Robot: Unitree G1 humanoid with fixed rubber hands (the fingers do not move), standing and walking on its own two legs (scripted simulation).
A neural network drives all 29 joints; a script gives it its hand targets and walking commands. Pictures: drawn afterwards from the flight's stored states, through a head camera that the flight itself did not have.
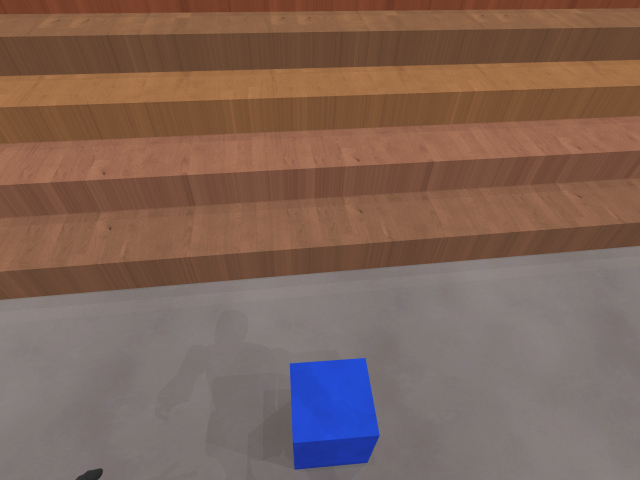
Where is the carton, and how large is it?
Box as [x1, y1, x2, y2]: [290, 358, 379, 469]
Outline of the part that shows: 365,358 290,363 292,433 295,469 367,462 379,434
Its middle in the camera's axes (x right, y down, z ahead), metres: +0.03 +0.50 +1.09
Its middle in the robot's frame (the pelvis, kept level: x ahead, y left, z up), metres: +0.44 -0.03 -0.66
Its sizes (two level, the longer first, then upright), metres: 0.210 0.200 0.250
